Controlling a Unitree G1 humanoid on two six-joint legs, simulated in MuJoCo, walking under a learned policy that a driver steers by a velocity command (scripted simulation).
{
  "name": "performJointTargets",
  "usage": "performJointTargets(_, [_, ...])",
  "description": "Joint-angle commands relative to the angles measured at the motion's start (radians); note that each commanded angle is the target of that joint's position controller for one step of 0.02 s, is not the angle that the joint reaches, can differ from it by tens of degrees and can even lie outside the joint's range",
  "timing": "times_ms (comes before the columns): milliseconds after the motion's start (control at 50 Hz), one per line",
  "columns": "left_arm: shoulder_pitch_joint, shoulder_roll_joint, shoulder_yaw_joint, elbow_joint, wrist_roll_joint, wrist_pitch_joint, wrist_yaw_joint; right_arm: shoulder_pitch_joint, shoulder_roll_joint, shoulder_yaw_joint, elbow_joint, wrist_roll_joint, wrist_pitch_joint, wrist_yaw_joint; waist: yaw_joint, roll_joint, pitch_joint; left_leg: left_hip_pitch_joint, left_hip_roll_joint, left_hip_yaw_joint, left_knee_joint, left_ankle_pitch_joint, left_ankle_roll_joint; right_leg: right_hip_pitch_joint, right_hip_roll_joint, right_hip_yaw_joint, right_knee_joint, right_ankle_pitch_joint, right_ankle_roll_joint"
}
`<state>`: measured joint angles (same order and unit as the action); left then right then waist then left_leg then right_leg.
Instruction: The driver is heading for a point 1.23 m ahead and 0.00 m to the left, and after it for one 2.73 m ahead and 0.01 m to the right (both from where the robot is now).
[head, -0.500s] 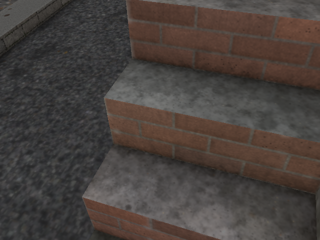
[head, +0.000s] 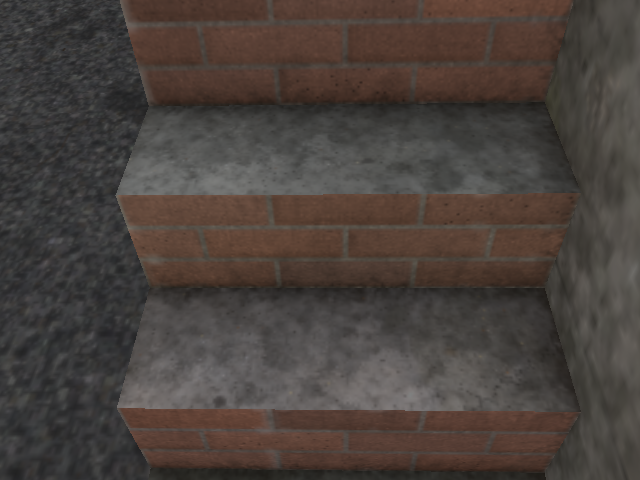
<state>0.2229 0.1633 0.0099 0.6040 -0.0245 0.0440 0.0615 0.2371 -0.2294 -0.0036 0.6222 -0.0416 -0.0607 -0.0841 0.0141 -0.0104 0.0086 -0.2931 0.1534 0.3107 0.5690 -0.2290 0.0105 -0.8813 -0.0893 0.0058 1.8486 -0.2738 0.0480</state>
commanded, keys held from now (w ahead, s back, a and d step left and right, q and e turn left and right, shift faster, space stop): w+e+shift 0.12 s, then w+shift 0.88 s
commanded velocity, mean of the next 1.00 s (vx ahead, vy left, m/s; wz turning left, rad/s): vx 1.00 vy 0.00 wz -0.31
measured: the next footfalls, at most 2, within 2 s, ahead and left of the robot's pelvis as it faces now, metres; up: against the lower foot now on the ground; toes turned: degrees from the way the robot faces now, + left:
right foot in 0.16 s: +0.07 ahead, -0.17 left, +0.00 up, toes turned -17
left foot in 0.82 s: -0.11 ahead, +0.18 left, -0.21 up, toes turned -7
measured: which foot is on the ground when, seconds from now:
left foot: down 0.00-0.14, up 0.16-0.80, down 0.82-1.00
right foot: up 0.00-0.14, down 0.16-0.76, up 0.78-1.00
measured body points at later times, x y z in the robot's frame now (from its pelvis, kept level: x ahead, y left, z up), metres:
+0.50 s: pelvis -0.05 -0.04 +0.00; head -0.04 -0.08 +0.44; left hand +0.08 +0.19 -0.09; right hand +0.14 -0.27 -0.08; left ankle -0.02 +0.13 -0.54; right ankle +0.03 -0.15 -0.73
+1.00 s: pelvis -0.15 +0.09 -0.23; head -0.10 +0.10 +0.21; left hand +0.08 +0.19 -0.34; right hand -0.18 -0.17 -0.35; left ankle -0.15 +0.19 -0.94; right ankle -0.16 -0.05 -0.62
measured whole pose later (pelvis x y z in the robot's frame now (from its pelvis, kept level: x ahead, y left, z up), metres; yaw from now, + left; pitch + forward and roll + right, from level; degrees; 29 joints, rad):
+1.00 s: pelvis -0.15 +0.09 -0.23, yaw -16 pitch +1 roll +2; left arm 0.14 0.11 -0.09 0.54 -0.02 0.02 0.05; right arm 0.31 -0.21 0.01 0.78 -0.05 0.01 -0.06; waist -0.06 -0.10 0.08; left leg -0.30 0.01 0.19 0.74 -0.45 0.06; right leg -1.17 -0.03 0.12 2.26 -0.28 0.11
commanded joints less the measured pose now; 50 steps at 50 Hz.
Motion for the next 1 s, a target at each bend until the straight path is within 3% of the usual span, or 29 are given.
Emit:
performJointTargets(20, [0.02, 0.064, 0.015, -0.084, -0.005, 0.009, -0.003, -0.19, -0.177, -0.041, -0.09, -0.001, -0.018, -0.007, 0.092, 0.132, -0.063, 0.026, 0.296, -0.249, -0.389, -0.341, 0.17, 0.01, -0.061, -0.009, -0.054, 0.034, -0.026])
performJointTargets(80, [0.101, 0.044, 0.005, -0.051, 0.004, 0.021, 0.009, -0.34, -0.19, -0.043, -0.104, 0.007, 0.01, 0.012, 0.168, 0.092, -0.053, -0.078, 0.165, -0.026, -0.324, -0.17, 0.087, 0.343, -0.086, -0.045, -0.563, 0.081, -0.099])
performJointTargets(120, [0.172, 0.119, 0.036, -0.004, 0.052, 0.025, -0.018, -0.437, -0.084, 0.002, -0.116, 0.02, 0.038, 0.021, 0.196, 0.032, 0.018, -0.049, 0.106, 0.014, -0.058, 0.131, 0.051, 0.465, -0.063, -0.06, -1.024, 0.31, -0.153])
performJointTargets(140, [0.301, 0.121, 0.05, 0.081, 0.049, 0.006, -0.039, -0.447, -0.011, 0.029, -0.104, 0.052, 0.039, 0.036, 0.23, -0.066, -0.01, -0.053, 0.089, 0.028, 0.173, 0.199, 0.058, 0.586, 0.032, -0.219, -1.232, 0.468, -0.172])
performJointTargets(160, [0.364, 0.122, 0.051, 0.143, 0.041, -0.018, -0.07, -0.414, 0.047, 0.059, -0.105, 0.068, 0.043, 0.051, 0.227, -0.191, 0.031, -0.09, 0.048, 0.016, 0.531, -0.092, 0.05, 0.597, 0.071, -0.228, -1.453, 0.552, -0.195])
performJointTargets(180, [0.273, 0.188, 0.045, 0.117, 0.055, -0.069, -0.105, -0.366, 0.076, 0.063, -0.184, 0.029, 0.054, 0.062, 0.088, -0.381, 0.118, -0.333, -0.122, -0.071, 1.051, -0.486, -0.035, 0.545, 0.047, 0.009, -1.269, 0.973, -0.222])
performJointTargets(200, [0.136, 0.164, 0.01, 0.064, 0.077, -0.107, -0.104, -0.199, 0.103, 0.065, -0.192, 0.04, 0.053, 0.074, -0.065, -0.26, -0.025, -0.536, -0.177, -0.203, 1.355, -0.349, -0.106, 0.594, -0.079, 0.198, -1.223, 1.118, -0.32])
performJointTargets(220, [0.109, 0.261, 0.034, 0.023, 0.074, -0.098, -0.074, -0.116, 0.09, 0.069, -0.197, 0.021, 0.035, 0.079, -0.077, -0.27, -0.178, -0.614, -0.142, -0.377, 1.44, -0.252, -0.123, 0.648, -0.189, 0.422, -1.316, 0.7, -0.416])
performJointTargets(260, [0.116, 0.294, 0.056, 0.025, 0.034, -0.086, -0.022, -0.204, 0.01, 0.059, -0.205, 0.016, 0.045, 0.052, -0.01, -0.073, -0.11, -0.784, -0.027, -0.522, 1.224, -0.124, -0.133, 0.645, -0.325, 0.613, -1.459, 0.104, -0.368])
performJointTargets(280, [0.103, 0.251, 0.052, 0.029, 0.048, -0.088, -0.001, -0.261, -0.046, 0.034, -0.228, 0.017, 0.06, 0.057, 0.017, 0.02, -0.068, -0.75, -0.047, -0.57, 1.194, -0.005, -0.124, 0.568, -0.304, 0.638, -1.412, -0.184, -0.316])
performJointTargets(340, [0.089, 0.217, 0.019, -0.028, 0.087, -0.124, 0.061, -0.307, -0.04, 0.03, -0.288, 0.04, 0.091, 0.039, 0.022, -0.022, -0.143, -0.684, -0.107, -0.577, 1.24, -0.062, -0.131, 0.554, -0.329, 0.57, -1.469, -0.175, -0.305])
performJointTargets(380, [0.137, 0.181, -0.005, -0.024, 0.072, -0.112, 0.078, -0.258, -0.011, 0.036, -0.264, 0.032, 0.105, 0.031, 0.041, -0.005, -0.196, -0.636, -0.169, -0.433, 1.234, -0.055, -0.13, 0.642, -0.301, 0.466, -1.484, -0.053, -0.301])
performJointTargets(480, [0.178, 0.128, -0.043, -0.055, 0.073, -0.087, 0.097, -0.238, 0.017, 0.04, -0.263, 0.043, 0.105, 0.044, 0.047, -0.093, -0.076, -0.573, -0.187, -0.418, 1.099, 0.035, -0.142, 0.612, -0.225, 0.256, -1.479, -0.055, -0.236])
performJointTargets(620, [0.088, 0.153, -0.036, -0.152, 0.053, -0.097, 0.089, -0.082, -0.054, 0.028, -0.247, 0.028, 0.127, 0.04, -0.023, -0.204, -0.06, -0.355, -0.193, -0.385, 1.008, 0.004, -0.138, 0.463, -0.213, 0.169, -1.442, -0.125, -0.199])
performJointTargets(720, [-0.244, 0.104, -0.044, -0.25, 0.034, -0.111, 0.054, 0.189, -0.067, 0.028, -0.09, -0.021, 0.124, 0.047, -0.189, -0.103, -0.014, 0.058, -0.116, -0.214, 0.28, 0.359, 0.058, 0.14, -0.096, -0.029, -1.134, -0.176, -0.087])
performJointTargets(740, [-0.298, 0.027, -0.064, -0.281, -0.007, -0.11, 0.04, 0.159, -0.051, 0.036, -0.057, -0.042, 0.125, 0.063, -0.152, -0.057, 0.083, 0.066, -0.076, -0.173, -0.001, 0.502, 0.118, 0.073, -0.061, -0.059, -0.989, -0.161, -0.085])
performJointTargets(760, [-0.276, -0.06, -0.089, -0.278, -0.015, -0.096, 0.029, 0.098, -0.012, 0.048, -0.017, -0.059, 0.118, 0.08, -0.087, 0.077, 0.107, -0.008, -0.059, -0.141, -0.209, 0.618, 0.172, 0.116, 0.02, -0.124, -0.755, -0.194, -0.092])
performJointTargets(780, [-0.234, -0.086, -0.098, -0.286, -0.011, -0.088, 0.019, 0.031, 0.034, 0.063, 0.019, -0.043, 0.083, 0.111, -0.029, 0.159, 0.116, -0.084, -0.056, -0.123, -0.373, 0.702, 0.184, 0.136, 0.125, -0.16, -0.51, -0.238, -0.103])
performJointTargets(800, [-0.206, -0.083, -0.09, -0.301, 0.014, -0.09, 0.01, -0.007, 0.019, 0.061, 0.053, -0.032, 0.053, 0.138, 0.008, 0.18, 0.042, -0.116, -0.003, -0.143, -0.475, 0.906, 0.189, 0.142, 0.172, -0.117, -0.097, -0.388, -0.094])
performJointTargets(820, [-0.167, -0.142, -0.095, -0.32, 0.03, -0.085, 0.008, -0.052, -0.014, 0.064, 0.064, -0.062, 0.056, 0.159, 0.089, 0.195, 0.038, -0.021, -0.001, -0.181, -0.324, 0.924, 0.164, -0.102, 0.238, -0.011, 0.364, -0.493, -0.076])
performJointTargets(840, [-0.195, -0.209, -0.11, -0.351, 0.002, -0.089, -0.01, -0.059, -0.092, 0.063, 0.055, -0.054, 0.07, 0.155, 0.106, 0.225, 0.019, 0.13, 0.046, -0.329, -0.051, 1.208, 0.097, -0.446, 0.276, 0.097, 0.754, -0.534, -0.055])
performJointTargets(860, [0.009, -0.13, -0.119, -0.298, -0.023, -0.112, -0.037, -0.032, -0.328, -0.034, 0.062, -0.047, 0.075, 0.149, 0.194, 0.229, -0.029, 0.138, 0.199, -0.456, 0.08, 1.009, 0.087, -0.57, 0.176, 0.181, 0.662, -0.206, -0.028])
performJointTargets(880, [0.035, -0.053, -0.11, -0.26, -0.007, -0.133, -0.054, 0.094, -0.358, -0.072, 0.084, 0.015, 0.089, 0.123, 0.119, 0.169, -0.132, 0.411, 0.274, -0.567, 0.01, 0.675, 0.163, -0.727, 0.116, 0.208, 0.655, -0.145, 0.002])
performJointTargets(900, [-0.142, 0.028, -0.083, -0.22, 0.023, -0.153, -0.062, 0.186, -0.266, -0.056, 0.086, 0.019, 0.091, 0.087, -0.036, 0.011, -0.14, 0.613, 0.208, -0.494, -0.033, 0.437, 0.171, -0.824, 0.143, 0.191, 0.684, -0.154, 0.009])
performJointTargets(920, [-0.125, 0.02, -0.082, -0.264, -0.009, -0.127, -0.032, 0.15, -0.413, -0.109, 0.072, 0.025, 0.067, 0.041, 0.024, 0.181, -0.242, 0.605, 0.455, -0.854, -0.251, -0.107, 0.277, -0.8, 0.012, 0.262, 0.609, -0.136, 0.038])
performJointTargets(940, [-0.223, 0.047, -0.077, -0.283, -0.027, -0.096, -0.011, 0.091, -0.385, -0.113, 0.047, 0.029, 0.051, 0.008, -0.037, 0.106, -0.205, 0.588, 0.515, -1.068, -0.353, -0.466, 0.307, -0.846, -0.064, 0.295, 0.435, -0.042, 0.074])
performJointTargets(960, [-0.4, 0.085, -0.054, -0.278, -0.005, -0.065, 0.0, 0.125, -0.255, -0.07, 0.056, -0.004, 0.049, -0.006, -0.131, -0.045, -0.131, 0.514, 0.408, -0.984, -0.351, -0.484, 0.284, -0.796, -0.03, 0.247, 0.427, 0.052, 0.087])
performJointTargets(980, [-0.431, 0.058, -0.053, -0.287, 0.011, -0.032, 0.004, 0.124, -0.213, -0.052, 0.053, -0.022, 0.042, -0.01, -0.14, -0.008, -0.067, 0.389, 0.358, -0.932, -0.38, -0.47, 0.281, -0.691, -0.011, 0.192, 0.405, 0.072, 0.088])
performJointTargets(1000, [-0.439, 0.033, -0.058, -0.296, 0.028, -0.016, 0.003, 0.109, -0.17, -0.04, 0.071, -0.006, 0.04, -0.013, -0.132, 0.035, -0.013, 0.336, 0.306, -0.867, -0.378, -0.476, 0.267, -0.656, -0.011, 0.188, 0.345, 0.079, 0.089])
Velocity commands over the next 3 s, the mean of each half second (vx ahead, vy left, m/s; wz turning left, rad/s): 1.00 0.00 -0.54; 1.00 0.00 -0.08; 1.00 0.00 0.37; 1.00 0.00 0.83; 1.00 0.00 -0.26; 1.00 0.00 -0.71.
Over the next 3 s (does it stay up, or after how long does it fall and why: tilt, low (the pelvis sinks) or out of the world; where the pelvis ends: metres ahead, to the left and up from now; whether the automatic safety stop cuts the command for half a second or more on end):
stays up -0.09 -0.07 -0.05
